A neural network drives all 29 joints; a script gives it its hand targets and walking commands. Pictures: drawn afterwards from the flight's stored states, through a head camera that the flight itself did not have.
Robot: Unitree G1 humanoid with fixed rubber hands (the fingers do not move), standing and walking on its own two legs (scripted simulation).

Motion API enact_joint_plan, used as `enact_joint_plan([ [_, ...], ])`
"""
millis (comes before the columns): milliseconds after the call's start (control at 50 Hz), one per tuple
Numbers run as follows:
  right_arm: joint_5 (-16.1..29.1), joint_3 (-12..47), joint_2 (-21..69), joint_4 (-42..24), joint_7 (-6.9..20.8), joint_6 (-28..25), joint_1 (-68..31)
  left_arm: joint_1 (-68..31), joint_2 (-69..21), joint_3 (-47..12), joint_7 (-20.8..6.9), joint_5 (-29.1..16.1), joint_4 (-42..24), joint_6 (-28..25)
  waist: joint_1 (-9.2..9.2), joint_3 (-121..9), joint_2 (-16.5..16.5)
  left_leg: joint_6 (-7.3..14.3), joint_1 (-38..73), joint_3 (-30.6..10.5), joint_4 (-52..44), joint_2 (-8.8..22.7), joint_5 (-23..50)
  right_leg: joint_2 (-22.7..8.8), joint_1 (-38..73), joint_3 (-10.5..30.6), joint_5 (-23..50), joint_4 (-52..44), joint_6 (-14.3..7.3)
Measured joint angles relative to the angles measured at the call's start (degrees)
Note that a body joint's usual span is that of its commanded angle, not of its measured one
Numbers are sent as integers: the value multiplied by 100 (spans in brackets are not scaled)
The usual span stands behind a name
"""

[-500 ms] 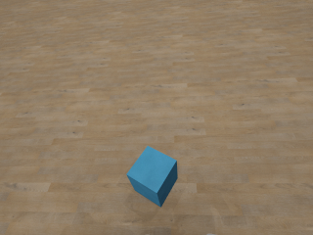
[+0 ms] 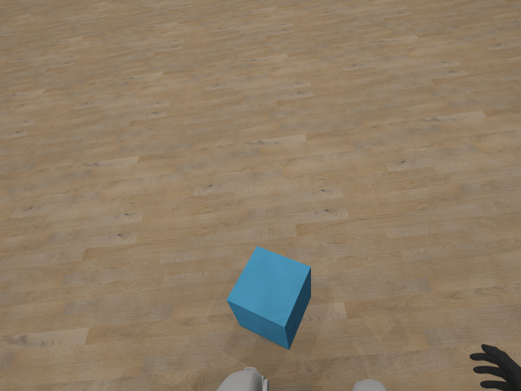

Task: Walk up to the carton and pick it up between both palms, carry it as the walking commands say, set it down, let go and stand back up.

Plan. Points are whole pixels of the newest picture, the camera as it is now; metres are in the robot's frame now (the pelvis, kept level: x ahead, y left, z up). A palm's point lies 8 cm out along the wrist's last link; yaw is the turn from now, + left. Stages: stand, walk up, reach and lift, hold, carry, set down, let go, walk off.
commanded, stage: walk up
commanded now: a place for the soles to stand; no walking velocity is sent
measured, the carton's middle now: (273, 298) +0.50 +0.08 -0.59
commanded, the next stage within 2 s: none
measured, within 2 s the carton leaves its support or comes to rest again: neither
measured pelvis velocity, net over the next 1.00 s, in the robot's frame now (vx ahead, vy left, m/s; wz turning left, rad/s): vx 0.08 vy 0.20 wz -0.36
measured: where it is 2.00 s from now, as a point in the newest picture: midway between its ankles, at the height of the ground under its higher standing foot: outside the picture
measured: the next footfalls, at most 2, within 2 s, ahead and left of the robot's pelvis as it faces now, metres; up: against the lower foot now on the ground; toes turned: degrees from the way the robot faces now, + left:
right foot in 0.28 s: +0.11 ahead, -0.11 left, +0.00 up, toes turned -10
left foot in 0.64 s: +0.18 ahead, +0.23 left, +0.00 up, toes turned -9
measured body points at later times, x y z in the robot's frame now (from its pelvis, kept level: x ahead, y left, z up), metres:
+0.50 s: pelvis +0.05 +0.07 +0.02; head +0.06 +0.02 +0.46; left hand +0.13 +0.42 -0.04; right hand +0.10 -0.27 -0.11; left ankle +0.09 +0.19 -0.64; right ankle +0.07 -0.10 -0.68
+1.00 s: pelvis +0.08 +0.20 +0.02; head +0.11 +0.15 +0.46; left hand +0.27 +0.51 -0.05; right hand +0.05 -0.12 -0.11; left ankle +0.14 +0.24 -0.68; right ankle +0.10 +0.06 -0.68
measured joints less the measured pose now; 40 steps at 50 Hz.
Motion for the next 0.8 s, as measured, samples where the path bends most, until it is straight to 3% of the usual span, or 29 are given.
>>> enact_joint_plan([
  [60,-1,1,239,80,1,1,13,-180,2,-3,42,0,-3,91,-96,70,-107,5,139,195,32,-6,-51,218,-315,-50,-57,1062,-151],
  [140,-1,0,517,86,1,0,101,-245,5,0,31,0,-5,91,-285,15,-137,141,500,407,-556,-6,113,321,-346,-381,36,1195,-133],
  [220,-2,-1,610,86,1,1,213,-244,8,19,31,0,-7,91,-446,-105,-144,244,565,628,-873,-9,206,318,-343,-632,31,465,-122],
  [280,-2,0,594,88,1,15,302,-238,17,21,31,0,-13,39,-526,-142,-151,275,544,777,-817,-13,118,315,-131,-787,231,-773,-199],
  [320,-3,-2,564,98,1,80,331,-251,28,35,41,0,-4,-88,-511,-53,-138,276,469,781,-331,-2,-219,316,-78,-764,926,-873,-117],
  [400,-3,-2,417,109,0,179,325,-251,29,37,46,0,-4,-102,-211,-4,-124,237,93,632,996,0,-595,312,-78,-474,675,-657,-48],
  [500,-2,-2,173,92,0,178,216,-252,28,34,59,0,-4,-102,44,89,-114,198,-82,463,1300,106,-599,263,-81,-31,662,-608,-5],
  [600,-2,-49,-27,-8,0,177,144,-263,30,34,60,0,-5,-102,11,144,-106,169,-34,416,889,155,-598,131,-185,264,511,-404,11],
  [640,-6,-87,-133,-18,-1,145,156,-272,58,36,76,0,-2,-87,-57,129,-68,165,169,360,222,179,-660,111,-373,361,303,-32,-128],
  [680,-17,-118,-73,24,-16,126,156,-454,57,38,112,0,6,52,-113,346,-123,162,171,466,488,112,-645,143,-469,363,82,638,-210],
  [740,-17,-117,231,130,-16,125,161,-528,61,36,116,0,6,148,-211,347,-201,176,306,659,299,64,-403,319,-604,194,82,1396,-232],
  [800,-17,-117,514,130,-18,125,185,-509,62,37,115,0,11,163,-277,228,-203,267,459,865,-226,45,-155,367,-607,-146,89,1357,-210],
])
